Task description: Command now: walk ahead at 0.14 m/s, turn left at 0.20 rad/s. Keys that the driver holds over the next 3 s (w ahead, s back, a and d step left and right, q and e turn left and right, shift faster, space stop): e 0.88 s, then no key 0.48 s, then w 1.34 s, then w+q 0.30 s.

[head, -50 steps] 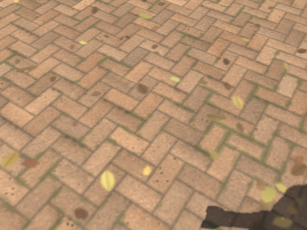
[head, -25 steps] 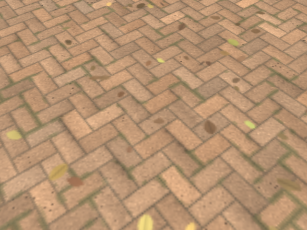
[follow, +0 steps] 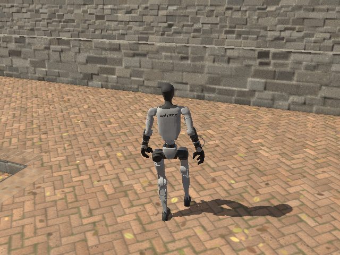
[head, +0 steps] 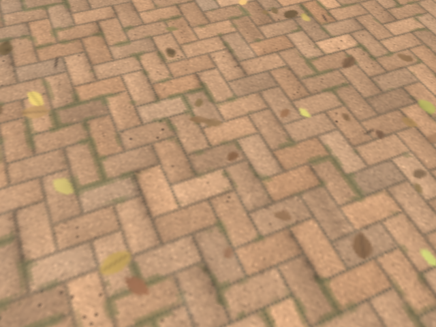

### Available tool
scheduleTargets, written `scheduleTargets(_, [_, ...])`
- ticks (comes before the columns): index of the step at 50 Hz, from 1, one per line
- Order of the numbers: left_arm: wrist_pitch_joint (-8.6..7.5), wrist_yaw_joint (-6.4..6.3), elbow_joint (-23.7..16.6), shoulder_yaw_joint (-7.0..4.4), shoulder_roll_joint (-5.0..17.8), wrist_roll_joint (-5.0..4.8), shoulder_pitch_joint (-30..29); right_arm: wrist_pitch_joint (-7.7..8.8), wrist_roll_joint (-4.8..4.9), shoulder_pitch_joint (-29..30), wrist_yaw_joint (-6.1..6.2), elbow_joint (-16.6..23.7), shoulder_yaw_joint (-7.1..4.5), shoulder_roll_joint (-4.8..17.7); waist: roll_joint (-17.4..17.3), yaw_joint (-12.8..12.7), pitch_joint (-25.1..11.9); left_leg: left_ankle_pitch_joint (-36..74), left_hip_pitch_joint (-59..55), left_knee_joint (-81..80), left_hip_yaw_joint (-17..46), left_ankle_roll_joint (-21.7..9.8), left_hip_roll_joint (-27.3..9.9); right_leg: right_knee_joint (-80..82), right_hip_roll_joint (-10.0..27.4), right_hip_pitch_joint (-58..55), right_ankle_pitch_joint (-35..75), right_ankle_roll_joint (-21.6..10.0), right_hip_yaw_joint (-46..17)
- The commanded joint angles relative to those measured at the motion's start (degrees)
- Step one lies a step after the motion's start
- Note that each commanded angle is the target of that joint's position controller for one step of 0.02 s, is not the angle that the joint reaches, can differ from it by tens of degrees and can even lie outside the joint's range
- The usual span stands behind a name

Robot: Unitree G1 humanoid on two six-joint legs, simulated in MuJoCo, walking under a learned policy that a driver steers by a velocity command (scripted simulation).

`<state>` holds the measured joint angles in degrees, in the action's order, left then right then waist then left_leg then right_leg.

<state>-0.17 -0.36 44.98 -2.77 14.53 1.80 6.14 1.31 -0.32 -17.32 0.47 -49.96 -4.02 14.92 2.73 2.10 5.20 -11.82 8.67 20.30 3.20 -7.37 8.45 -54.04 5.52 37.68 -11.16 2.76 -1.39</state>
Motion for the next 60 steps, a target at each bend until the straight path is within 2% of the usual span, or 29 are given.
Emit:
scheduleTargets(1, [-0.19, 0.03, -2.0, -0.15, 3.18, -0.34, 2.42, 0.54, -0.45, -2.77, 0.66, 2.27, -0.58, 5.66, -7.24, -0.08, -7.91, 49.04, -7.09, -0.73, 5.41, -2.4, -15.59, 5.97, -1.22, -4.14, 4.85, -1.37, 2.38])
scheduleTargets(4, [-0.63, 0.06, -1.04, 0.33, 2.94, -0.7, 2.56, 0.65, -1.21, -2.18, 1.11, 1.34, 0.43, 4.63, -7.38, 0.22, -7.03, 49.01, -7.88, -0.22, 3.51, -1.66, -16.34, 13.32, -2.79, -10.04, 4.33, -3.34, 3.07])
scheduleTargets(7, [-1.12, -0.34, 0.21, -0.22, 4.82, -0.71, 6.06, 0.45, -1.21, -0.37, 1.68, 0.82, 0.17, 6.78, -7.16, -1.42, -5.73, 52.73, -8.6, 5.33, 3.56, -1.8, -18.13, 19.36, -5.69, -15.92, -1.6, -6.21, 3.49])
scheduleTargets(8, [-1.48, -0.4, 1.1, -0.51, 5.32, -0.57, 9.15, 0.26, -0.67, 0.7, 2.04, 0.85, -0.11, 7.76, -6.19, -3.31, -5.96, 52.74, -8.99, 9.95, 2.89, -1.1, -17.5, 24.61, -6.45, -19.05, 0.39, -7.32, 3.46])
scheduleTargets(9, [-2.19, -0.43, 1.88, -0.9, 6.52, -0.39, 12.77, 0.21, -0.14, 1.39, 2.32, 1.28, -0.37, 8.65, -3.5, -5.49, -7.65, 46.46, -6.75, 16.95, 1.32, 0.61, -15.36, 30.0, -4.49, -25.48, 14.37, -8.77, 0.34])
scheduleTargets(10, [-2.65, -0.6, 1.82, -1.93, 11.09, -0.26, 16.11, 0.48, -0.35, 0.97, 2.45, 3.48, -0.26, 8.1, 3.54, -5.24, -11.43, 24.04, 0.81, 30.4, -1.72, 2.72, -9.26, 28.65, 5.57, -33.65, 42.37, -12.96, -12.51])
scheduleTargets(11, [-1.85, -0.24, 1.41, -2.22, 12.34, -1.57, 14.08, -0.51, -0.03, -2.95, 1.89, 3.64, 0.27, 4.35, 12.69, -2.21, -15.36, -22.02, 12.34, 42.88, -4.26, 5.17, 0.54, 30.48, 16.56, -38.64, 59.74, -23.9, -26.84])
scheduleTargets(12, [-1.38, 0.45, 1.18, -1.58, 9.45, -2.75, 13.36, -1.55, -1.75, -2.9, 1.66, 2.42, 0.6, 4.64, 4.7, -1.44, -14.9, -24.46, 13.24, 47.08, 0.79, 5.4, -2.84, 32.92, 15.87, -34.74, 48.55, -24.33, -27.69])
scheduleTargets(13, [-0.82, 0.54, 0.47, -1.81, 8.93, -2.23, 10.43, -2.07, -1.72, 0.01, 1.52, 2.56, 0.3, 5.07, 1.9, -1.46, -9.12, -21.56, 15.96, 49.39, 0.84, 6.05, -3.82, 34.39, 12.58, -29.8, 37.45, -22.93, -23.7])
scheduleTargets(15, [0.44, 0.07, -0.62, -1.58, 7.23, -1.62, 6.6, -2.79, -1.48, 3.55, 1.18, 3.78, 0.06, 5.65, 0.63, -0.66, -5.03, -15.95, 17.48, 44.95, 0.6, 7.22, -6.42, 37.77, 6.66, -24.05, 20.04, -18.59, -18.44])
scheduleTargets(18, [1.08, 0.02, -0.63, -2.16, 7.87, -1.21, 7.32, -3.56, -1.18, 3.35, 0.92, 4.13, 0.57, 4.09, 2.98, -0.98, -7.94, -13.21, 15.84, 38.89, -1.04, 8.98, -5.76, 38.55, 2.47, -24.12, 11.37, -16.25, -16.42])
scheduleTargets(26, [2.55, 0.48, -1.65, -3.95, 10.27, -0.5, 7.55, -3.2, -0.16, 6.96, 1.91, 6.31, 1.03, 4.31, 5.25, -3.71, -8.63, -12.58, 13.01, 24.3, -0.6, 9.06, -5.21, 40.25, 1.74, -23.4, -5.63, -14.71, -23.88])
scheduleTargets(29, [3.15, 0.93, -2.25, -4.27, 10.29, -0.59, 5.51, -2.3, 0.44, 3.44, 2.24, 6.11, 1.11, 4.53, 6.07, -2.52, -8.62, -12.34, 6.85, 15.34, -0.72, 7.23, -3.75, 40.01, 0.91, -21.24, -5.13, -12.73, -26.51])
scheduleTargets(31, [3.47, 0.92, -2.89, -4.23, 9.77, -1.4, 3.13, -1.52, 0.27, -1.62, 2.82, 5.09, 0.94, 4.9, 5.25, 0.44, -7.83, -6.55, -1.58, 1.08, -0.75, 5.31, -3.83, 37.98, -1.99, -16.61, -9.07, -8.82, -25.77])
scheduleTargets(32, [3.28, 0.77, -3.64, -3.62, 7.46, -1.92, 3.9, -1.17, -0.49, -1.9, 3.41, 5.5, 0.05, 8.97, -1.42, -0.36, -6.84, -11.74, -4.41, -7.62, 7.87, 3.32, -12.08, 31.72, -6.5, -11.87, -15.31, -5.28, -21.52])
scheduleTargets(33, [2.83, 0.62, -4.99, -3.15, 4.66, -2.64, 4.72, -1.31, -1.25, 2.01, 3.49, 7.62, -1.26, 15.2, -15.29, -1.93, -6.21, -17.73, -4.29, -13.34, 26.1, -2.4, -27.72, 16.18, -16.39, -3.64, -18.23, -2.73, -7.99])
scheduleTargets(34, [2.51, 0.21, -3.82, -4.09, 9.19, -0.12, 4.44, -1.55, -2.1, 6.28, 3.04, 8.43, -1.15, 14.08, -10.96, -2.46, -3.58, -10.61, 5.03, -12.04, 25.17, -6.23, -31.12, 3.41, -12.85, -4.46, -18.98, -2.04, -4.95])
scheduleTargets(35, [2.49, 0.52, -3.04, -4.53, 9.95, 0.0, 5.46, -1.33, -1.93, 8.3, 2.82, 9.36, 0.1, 9.56, -7.82, -4.32, -3.56, -2.0, 8.22, -9.79, 20.19, -6.08, -27.94, -3.22, -11.52, -8.48, -16.48, -2.26, -5.63])
scheduleTargets(36, [2.78, 0.9, -1.91, -4.5, 9.23, 0.04, 7.7, -1.15, -1.5, 10.75, 2.59, 9.76, 0.8, 7.07, -6.81, -6.12, -3.17, 4.2, 8.27, -7.88, 13.38, -4.16, -23.81, -7.83, -11.21, -9.06, -13.41, -2.22, -5.01])
scheduleTargets(37, [3.28, 1.27, -1.24, -4.42, 8.81, 0.12, 9.27, -1.01, -1.24, 11.65, 2.54, 10.41, 0.99, 6.63, -8.71, -6.57, -4.06, 8.38, 5.73, -6.48, 8.82, -2.78, -21.07, -11.36, -11.05, -8.14, -11.47, -1.92, -4.11])
scheduleTargets(39, [3.95, 2.09, -1.25, -4.01, 8.43, -0.2, 8.93, -0.97, -1.23, 9.12, 2.48, 10.7, 1.0, 6.71, -10.4, -4.66, -4.86, 18.89, 0.36, -3.82, 4.28, -2.97, -19.71, -13.01, -10.28, -5.33, -11.45, -0.59, -2.05])
scheduleTargets(43, [4.45, 2.89, -4.03, -2.96, 7.12, -0.78, 2.79, -1.07, -1.09, 0.9, 2.31, 8.85, -0.08, 8.93, -10.94, 0.17, -6.13, 28.54, -11.01, -0.59, 3.41, -4.78, -22.76, -5.02, -8.42, -2.18, -13.36, 1.2, -0.63])
scheduleTargets(50, [4.44, 2.21, -5.28, -1.51, 5.71, -1.9, 2.4, -1.27, -1.33, 2.15, 0.41, 8.06, -0.89, 10.79, -14.33, 0.21, -7.59, 32.14, -5.52, 3.32, 0.62, -4.51, -23.35, 14.03, -8.94, -18.0, -16.08, -2.0, 3.93])
scheduleTargets(53, [3.08, 1.25, -3.86, -0.88, 5.15, -1.01, 6.07, -1.92, -0.27, 3.31, 0.2, 7.13, -0.83, 10.52, -11.12, -3.3, -7.79, 26.26, -0.27, 8.96, -1.68, -0.18, -21.32, 36.8, -8.33, -29.75, 1.68, -4.1, 3.6])
scheduleTargets(54, [2.14, 0.81, -3.76, -1.25, 8.27, 0.18, 7.12, -1.96, -0.34, 1.43, 0.12, 7.32, -0.12, 7.85, -3.61, -2.83, -10.42, 14.43, 7.11, 15.01, -4.2, 3.49, -18.67, 40.35, -0.51, -39.12, 5.72, -5.27, -6.5])
scheduleTargets(55, [1.45, 0.61, -5.41, -1.88, 13.95, -0.31, 5.19, -2.02, -0.84, 0.22, -0.22, 9.72, 1.61, 1.71, 10.59, -0.58, -9.92, -18.26, 18.45, 22.19, -9.27, 7.54, -10.66, 37.85, 15.42, -42.54, 31.52, -11.03, -23.18])
scheduleTargets(56, [1.0, 0.07, -3.65, -1.68, 11.78, -1.06, 8.3, -3.27, -0.54, 3.75, 0.75, 8.71, 1.13, 4.74, 7.73, -5.15, -10.47, -23.46, 13.84, 26.76, -3.12, 7.66, -11.19, 35.62, 16.35, -35.03, 33.79, -17.9, -20.07])
scheduleTargets(58, [0.9, -0.19, -3.63, 0.35, 6.35, -0.83, 1.66, -4.01, 0.04, 3.77, 0.46, 7.36, 0.56, 6.23, 5.03, -1.55, -4.75, -17.74, 14.08, 28.16, -1.55, 7.74, -11.35, 37.68, 9.45, -31.28, 25.44, -15.51, -13.03])
scheduleTargets(60, [0.79, -0.86, -3.25, 0.64, 6.37, -0.94, 0.46, -4.08, -0.81, 1.54, 0.08, 5.42, 0.1, 7.19, 6.73, -0.66, -4.62, -13.3, 12.76, 27.68, -2.59, 8.37, -10.54, 37.07, 5.6, -31.94, 29.67, -13.4, -9.06])
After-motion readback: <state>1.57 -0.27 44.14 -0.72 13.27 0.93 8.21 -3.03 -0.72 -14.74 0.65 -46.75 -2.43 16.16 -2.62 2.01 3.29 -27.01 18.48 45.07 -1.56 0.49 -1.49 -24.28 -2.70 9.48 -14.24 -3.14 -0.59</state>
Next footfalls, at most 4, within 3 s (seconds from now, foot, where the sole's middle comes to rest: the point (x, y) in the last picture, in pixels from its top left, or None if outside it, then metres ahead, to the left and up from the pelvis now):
0.18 right None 0.18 -0.12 -0.78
0.64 left None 0.15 0.08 -0.78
1.08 right None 0.04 -0.10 -0.78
1.42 left None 0.14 0.08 -0.78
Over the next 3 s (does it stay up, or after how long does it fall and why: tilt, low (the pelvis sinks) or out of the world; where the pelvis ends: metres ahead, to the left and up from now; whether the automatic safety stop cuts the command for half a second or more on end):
stays up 0.66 -0.42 0.00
